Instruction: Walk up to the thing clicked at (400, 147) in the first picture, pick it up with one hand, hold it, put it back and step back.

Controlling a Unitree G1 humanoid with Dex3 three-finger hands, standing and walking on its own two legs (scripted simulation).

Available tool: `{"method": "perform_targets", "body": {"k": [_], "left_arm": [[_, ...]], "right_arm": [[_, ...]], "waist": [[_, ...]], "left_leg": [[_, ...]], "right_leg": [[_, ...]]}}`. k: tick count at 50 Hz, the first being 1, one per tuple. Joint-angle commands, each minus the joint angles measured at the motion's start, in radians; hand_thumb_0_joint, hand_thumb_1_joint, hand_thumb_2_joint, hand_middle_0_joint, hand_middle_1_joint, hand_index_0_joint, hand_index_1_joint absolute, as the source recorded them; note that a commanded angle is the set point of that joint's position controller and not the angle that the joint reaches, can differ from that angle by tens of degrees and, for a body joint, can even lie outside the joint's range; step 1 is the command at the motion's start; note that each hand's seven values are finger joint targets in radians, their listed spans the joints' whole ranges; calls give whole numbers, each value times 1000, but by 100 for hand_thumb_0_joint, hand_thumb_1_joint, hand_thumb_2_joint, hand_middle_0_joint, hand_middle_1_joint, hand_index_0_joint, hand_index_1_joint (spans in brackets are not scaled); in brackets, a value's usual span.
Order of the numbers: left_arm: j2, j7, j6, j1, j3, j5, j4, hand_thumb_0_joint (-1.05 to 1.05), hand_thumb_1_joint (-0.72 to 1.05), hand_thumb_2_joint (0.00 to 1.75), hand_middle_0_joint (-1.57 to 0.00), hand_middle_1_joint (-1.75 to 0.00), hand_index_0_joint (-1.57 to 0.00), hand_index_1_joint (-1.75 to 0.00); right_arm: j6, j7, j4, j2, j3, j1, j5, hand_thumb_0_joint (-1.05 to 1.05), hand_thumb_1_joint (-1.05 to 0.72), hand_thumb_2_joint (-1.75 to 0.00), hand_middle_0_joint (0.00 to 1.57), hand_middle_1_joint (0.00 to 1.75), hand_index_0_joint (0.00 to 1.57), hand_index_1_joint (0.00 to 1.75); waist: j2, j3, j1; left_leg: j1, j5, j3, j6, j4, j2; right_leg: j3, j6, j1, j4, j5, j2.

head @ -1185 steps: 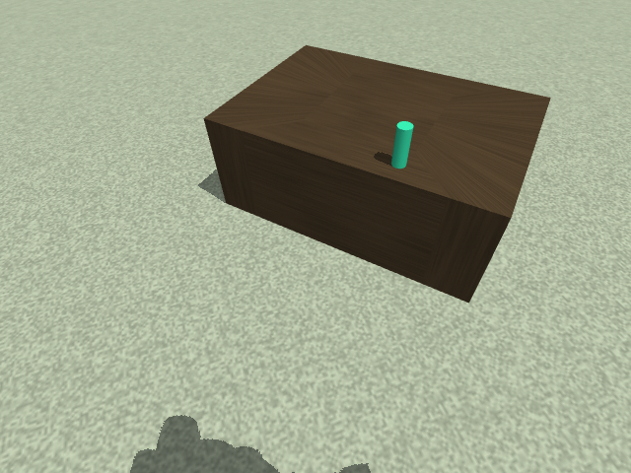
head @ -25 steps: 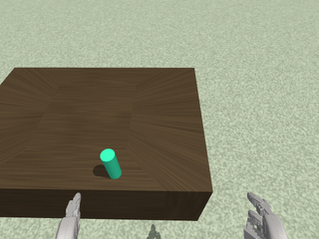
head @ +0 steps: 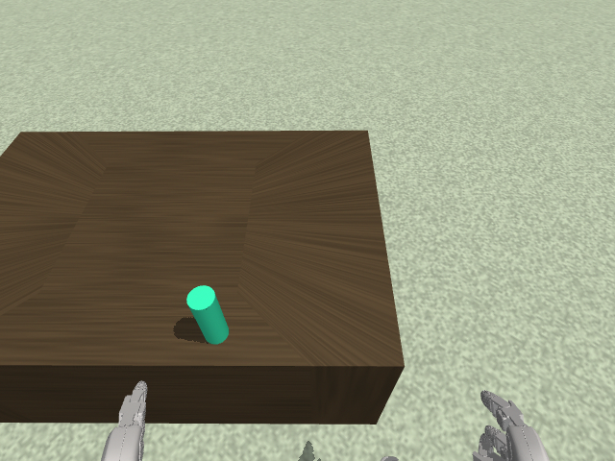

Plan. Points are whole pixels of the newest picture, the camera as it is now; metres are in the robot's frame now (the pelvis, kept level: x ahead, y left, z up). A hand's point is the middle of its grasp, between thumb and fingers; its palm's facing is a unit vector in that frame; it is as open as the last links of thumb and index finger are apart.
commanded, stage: home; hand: left
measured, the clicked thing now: (209, 316) +0.44 +0.21 -0.20
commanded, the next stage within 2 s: stand in 0.30 s
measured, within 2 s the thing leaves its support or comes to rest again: neither
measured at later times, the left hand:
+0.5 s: hand out of the picture +0.14 +0.21 -0.09, palm faces -0.02 -0.94 -0.35, open 17.1 cm
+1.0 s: hand out of the picture +0.05 +0.24 -0.11, palm faces +0.03 -0.93 -0.36, open 7.7 cm
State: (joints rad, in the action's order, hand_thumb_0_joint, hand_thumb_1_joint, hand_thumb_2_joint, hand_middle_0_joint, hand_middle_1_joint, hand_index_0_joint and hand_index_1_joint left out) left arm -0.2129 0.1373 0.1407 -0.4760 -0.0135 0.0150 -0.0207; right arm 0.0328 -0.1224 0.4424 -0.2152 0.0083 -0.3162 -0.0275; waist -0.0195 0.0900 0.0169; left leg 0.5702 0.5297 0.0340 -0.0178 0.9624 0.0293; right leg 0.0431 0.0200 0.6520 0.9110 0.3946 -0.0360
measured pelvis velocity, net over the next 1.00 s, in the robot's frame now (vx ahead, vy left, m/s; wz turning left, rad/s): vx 0.00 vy -0.01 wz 0.04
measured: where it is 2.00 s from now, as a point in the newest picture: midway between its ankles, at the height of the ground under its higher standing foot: outside the picture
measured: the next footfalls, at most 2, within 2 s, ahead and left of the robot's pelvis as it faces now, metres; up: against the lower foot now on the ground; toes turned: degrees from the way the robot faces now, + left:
none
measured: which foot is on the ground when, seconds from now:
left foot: down 0.00-1.00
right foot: down 0.00-1.00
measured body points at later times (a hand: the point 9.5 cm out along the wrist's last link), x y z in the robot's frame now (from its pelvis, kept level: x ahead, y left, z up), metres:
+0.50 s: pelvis +0.00 +0.00 +0.01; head +0.02 +0.00 +0.46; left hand +0.14 +0.26 -0.07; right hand +0.15 -0.26 -0.09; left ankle -0.02 +0.13 -0.69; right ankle +0.04 -0.13 -0.69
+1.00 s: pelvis +0.00 -0.01 +0.05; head +0.00 -0.02 +0.50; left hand +0.05 +0.29 -0.08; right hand +0.07 -0.30 -0.09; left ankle -0.02 +0.13 -0.69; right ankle +0.04 -0.13 -0.69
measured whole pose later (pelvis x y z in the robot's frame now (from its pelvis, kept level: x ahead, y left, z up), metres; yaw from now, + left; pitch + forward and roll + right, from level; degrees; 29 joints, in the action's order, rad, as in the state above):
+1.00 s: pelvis +0.00 -0.01 +0.05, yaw +2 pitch -3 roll +0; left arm -0.32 0.02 -0.01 -0.17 0.00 -0.03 -1.08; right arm 0.00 -0.01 1.06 -0.32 -0.01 -0.20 0.03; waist -0.02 -0.05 -0.01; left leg 0.14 0.32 0.06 -0.03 0.52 0.01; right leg 0.08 0.01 0.22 0.52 0.24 -0.05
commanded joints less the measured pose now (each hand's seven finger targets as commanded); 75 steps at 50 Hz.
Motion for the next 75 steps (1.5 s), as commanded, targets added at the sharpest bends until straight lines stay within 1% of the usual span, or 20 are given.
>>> {"method": "perform_targets", "body": {"k": [1, 7, 12, 13, 17, 18, 19, 21, 23, 25, 28, 30, 33, 38, 45, 49, 52, 56, 60, 75], "left_arm": [[-95, 16, -27, 13, 62, -6, 196, 0, -56, 5, -5, -6, -5, -6], [-97, 17, -1, 4, 65, -9, 202, 0, -58, 4, -5, -5, -5, -5], [-91, 19, 18, 33, 49, -12, 207, 0, -61, 2, -4, -5, -4, -5], [-99, 20, 19, 29, 63, -12, 215, 0, -60, 3, -4, -5, -4, -5], [-96, 19, 28, 37, 57, -12, 213, 0, -59, 3, -4, -5, -4, -5], [-239, -38, -65, 188, 109, -112, -138, 0, -61, 2, -4, -5, -4, -5], [-239, -65, -104, 143, 113, -120, -240, 0, -58, 4, -5, -5, -5, -5], [-240, -97, -147, 138, 90, -98, -322, 0, -45, 15, -13, -14, -13, -14], [-242, -115, -166, 193, 82, -80, -400, 0, -29, 31, -20, -30, -20, -30], [-250, -120, -171, 219, 81, -69, -473, 0, -13, 47, -20, -30, -20, -30], [-260, -119, -178, 249, 84, -67, -586, 0, 11, 71, -20, -30, -20, -30], [-277, -117, -185, 265, 88, -66, -648, 0, 27, 87, -20, -30, -20, -30], [-288, -111, -193, 261, 86, -56, -733, 0, 51, 90, -20, -30, -20, -30], [-310, -101, -184, 279, 79, -46, -849, 0, 90, 90, -20, -30, -20, -30], [-322, -102, -174, 314, 67, -39, -977, 0, 90, 90, -20, -30, -20, -30], [-319, -107, -171, 345, 61, -38, -1022, 0, 90, 90, -20, -30, -20, -30], [-315, -113, -170, 371, 60, -35, -1049, 0, 90, 90, -20, -30, -20, -30], [-326, -116, -170, 382, 62, -39, -1076, 0, 90, 90, -20, -30, -20, -30], [-320, -118, -173, 388, 63, -35, -1095, 0, 90, 90, -20, -30, -20, -30], [-327, -122, -170, 403, 60, -31, -1126, 0, 90, 90, -20, -30, -20, -30]], "right_arm": [[91, -24, -143, -113, -48, 80, 3, 0, -90, -90, 20, 30, 20, 30], [117, -31, -119, -114, -48, 87, 9, 0, -90, -90, 20, 30, 20, 30], [133, -40, -107, -115, -45, 92, 13, 0, -90, -90, 20, 30, 20, 30], [136, -40, -104, -111, -43, 94, 12, 0, -90, -90, 20, 30, 20, 30], [145, -42, -101, -112, -41, 99, 12, 0, -90, -90, 20, 30, 20, 30], [81, 13, 123, -270, -85, 127, 135, 0, -90, -90, 20, 30, 20, 30], [54, 36, 156, -279, -95, 109, 142, 0, -90, -90, 20, 30, 20, 30], [37, 61, 159, -274, -94, 138, 114, 0, -90, -90, 20, 30, 20, 30], [34, 86, 182, -261, -89, 132, 87, 0, -90, -90, 20, 30, 20, 30], [30, 96, 210, -269, -96, 151, 79, 0, -90, -90, 20, 30, 20, 30], [22, 104, 264, -278, -96, 170, 84, 0, -90, -90, 20, 30, 20, 30], [18, 105, 299, -273, -94, 151, 78, 0, -90, -90, 20, 30, 20, 30], [14, 101, 361, -276, -92, 118, 69, 0, -90, -90, 20, 30, 20, 30], [-2, 93, 442, -286, -83, 116, 59, 0, -90, -90, 20, 30, 20, 30], [-11, 93, 531, -299, -61, 142, 56, 0, -90, -90, 20, 30, 20, 30], [-13, 96, 572, -304, -55, 153, 53, 0, -90, -90, 20, 30, 20, 30], [-12, 98, 591, -300, -48, 159, 54, 0, -90, -90, 20, 30, 20, 30], [-17, 101, 612, -300, -53, 156, 52, 0, -90, -90, 20, 30, 20, 30], [-12, 101, 619, -298, -53, 164, 53, 0, -90, -90, 20, 30, 20, 30], [-12, 101, 635, -315, -44, 165, 49, 0, -90, -90, 20, 30, 20, 30]], "waist": [[32, 103, -1], [9, 127, -5], [13, 92, 9], [-5, 95, -3], [-1, 85, 0], [24, -20, -26], [31, 34, -39], [-13, 35, -41], [25, 23, -40], [5, -2, -41], [-43, -42, -43], [-11, -34, -33], [1, 2, -25], [30, -23, -18], [24, -80, -26], [7, -118, -30], [-7, -145, -32], [7, -174, -28], [10, -135, -33], [8, -114, -33]], "left_leg": [[26, -209, -35, 26, -172, -30], [20, -235, -28, 20, -174, -27], [26, -196, -33, 23, -180, -30], [28, -196, -32, 21, -182, -29], [23, -186, -25, 19, -192, -26], [-47, -341, 73, 55, -235, 26], [-89, -393, 57, 77, -205, 28], [-127, -348, 95, 101, -239, 32], [-120, -282, 82, 88, -261, 22], [-128, -207, 101, 85, -306, 27], [-130, -203, 124, 86, -373, 42], [-163, -273, 111, 77, -369, 36], [-257, -459, 81, 64, -343, 30], [-330, -494, 76, 57, -390, 36], [-336, -434, 96, 45, -526, 56], [-332, -343, 100, 38, -597, 58], [-299, -337, 105, 38, -642, 66], [-310, -254, 92, 35, -654, 53], [-337, -307, 96, 38, -660, 65], [-361, -343, 83, 34, -685, 73]], "right_leg": [[26, -20, -170, -149, -133, 26], [33, -26, -181, -142, -145, 30], [30, -22, -161, -157, -117, 30], [32, -24, -167, -154, -116, 29], [36, -25, -161, -152, -102, 33], [-24, -80, -248, -114, -134, -25], [-47, -100, -264, -125, -162, -39], [-70, -109, -253, -138, -150, -36], [-77, -105, -281, -165, -147, -47], [-73, -95, -273, -200, -106, -41], [-55, -78, -303, -222, -111, -33], [-69, -82, -344, -249, -168, -46], [-83, -89, -397, -273, -361, -77], [-85, -84, -434, -356, -411, -97], [-72, -59, -515, -461, -327, -98], [-72, -50, -526, -533, -180, -94], [-65, -40, -567, -541, -206, -90], [-78, -35, -522, -598, -92, -91], [-76, -35, -557, -596, -158, -95], [-77, -32, -575, -607, -200, -95]]}}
